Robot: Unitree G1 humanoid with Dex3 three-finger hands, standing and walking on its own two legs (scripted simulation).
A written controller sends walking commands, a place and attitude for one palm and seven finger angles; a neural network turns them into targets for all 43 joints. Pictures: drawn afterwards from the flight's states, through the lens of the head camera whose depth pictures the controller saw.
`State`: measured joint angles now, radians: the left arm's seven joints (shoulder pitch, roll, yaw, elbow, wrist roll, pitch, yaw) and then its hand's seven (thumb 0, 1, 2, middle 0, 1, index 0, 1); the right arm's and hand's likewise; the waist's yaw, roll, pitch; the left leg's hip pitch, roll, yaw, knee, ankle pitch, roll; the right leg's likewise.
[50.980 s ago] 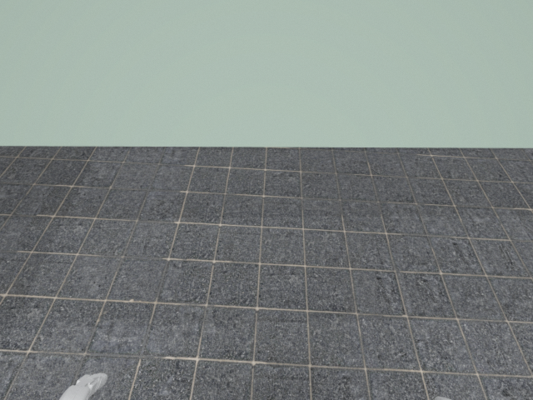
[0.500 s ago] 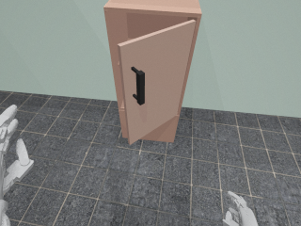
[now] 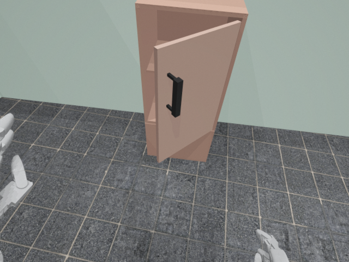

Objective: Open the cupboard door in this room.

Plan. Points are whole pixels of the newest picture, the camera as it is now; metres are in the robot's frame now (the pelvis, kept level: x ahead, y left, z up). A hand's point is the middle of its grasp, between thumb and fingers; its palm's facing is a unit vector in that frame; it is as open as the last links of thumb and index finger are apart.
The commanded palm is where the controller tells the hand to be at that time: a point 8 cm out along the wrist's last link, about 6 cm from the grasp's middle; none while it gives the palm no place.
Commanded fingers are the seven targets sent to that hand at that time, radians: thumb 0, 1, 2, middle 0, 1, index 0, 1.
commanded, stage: stop stepping back and stand still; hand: left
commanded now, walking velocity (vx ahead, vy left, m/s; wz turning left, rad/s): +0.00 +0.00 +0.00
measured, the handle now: (173, 95) +0.63 +0.05 +0.01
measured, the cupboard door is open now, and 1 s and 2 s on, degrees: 45 45 45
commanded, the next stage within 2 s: let the arm hang, fingers relaxed in 0.04 s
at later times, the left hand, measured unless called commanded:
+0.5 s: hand out of the picture +0.02 +0.16 -0.19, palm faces +0.00 -0.99 -0.16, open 7.1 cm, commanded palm none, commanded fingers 0.00 0.90 0.90 -0.20 -0.30 -0.20 -0.30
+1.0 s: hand out of the picture +0.01 +0.16 -0.17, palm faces +0.04 -0.98 -0.22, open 7.4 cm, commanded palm none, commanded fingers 0.00 0.90 0.90 -0.20 -0.30 -0.20 -0.30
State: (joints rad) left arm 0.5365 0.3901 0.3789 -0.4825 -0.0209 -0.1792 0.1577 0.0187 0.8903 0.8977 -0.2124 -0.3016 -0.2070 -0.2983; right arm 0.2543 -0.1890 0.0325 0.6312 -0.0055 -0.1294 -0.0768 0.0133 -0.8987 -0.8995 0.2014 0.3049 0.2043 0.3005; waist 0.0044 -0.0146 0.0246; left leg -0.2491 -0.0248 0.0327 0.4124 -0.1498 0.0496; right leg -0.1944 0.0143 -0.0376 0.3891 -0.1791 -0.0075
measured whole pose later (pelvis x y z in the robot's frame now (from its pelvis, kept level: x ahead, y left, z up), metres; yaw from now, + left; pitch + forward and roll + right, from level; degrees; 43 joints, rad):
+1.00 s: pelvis +0.01 -0.02 +0.00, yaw +1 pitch -2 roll +0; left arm 0.26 0.16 0.00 1.13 0.01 0.00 0.03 0.00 0.91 0.90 -0.20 -0.30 -0.19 -0.30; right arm 0.28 -0.13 0.01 1.14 -0.02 0.01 -0.03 0.01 -0.91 -0.90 0.20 0.30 0.20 0.30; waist -0.01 0.02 0.03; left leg -0.22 -0.02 0.02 0.41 -0.16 0.03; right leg -0.18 0.02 -0.05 0.43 -0.22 -0.04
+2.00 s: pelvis +0.04 -0.03 +0.00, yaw +0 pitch -1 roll +0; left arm 0.27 0.14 0.00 1.14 0.00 -0.02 0.03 0.00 0.91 0.90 -0.20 -0.30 -0.20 -0.30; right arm 0.25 -0.14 0.01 1.16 -0.02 0.00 -0.04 0.00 -0.91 -0.90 0.20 0.30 0.20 0.30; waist 0.00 0.00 0.04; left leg -0.16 -0.01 0.02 0.38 -0.19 0.01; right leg -0.12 0.03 -0.05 0.38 -0.24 -0.05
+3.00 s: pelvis +0.06 -0.05 -0.01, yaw -29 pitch +3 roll -1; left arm 0.28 0.22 0.08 0.93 0.02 0.04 0.01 0.01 0.90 0.90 -0.20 -0.30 -0.20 -0.30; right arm 0.06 -0.20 -0.04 0.86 0.01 0.01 -0.04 0.01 -0.90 -0.90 0.20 0.30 0.20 0.30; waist 0.04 -0.03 0.07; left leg -0.31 0.01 -0.05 0.55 -0.28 -0.02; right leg -0.31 0.16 0.24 0.54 -0.27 -0.03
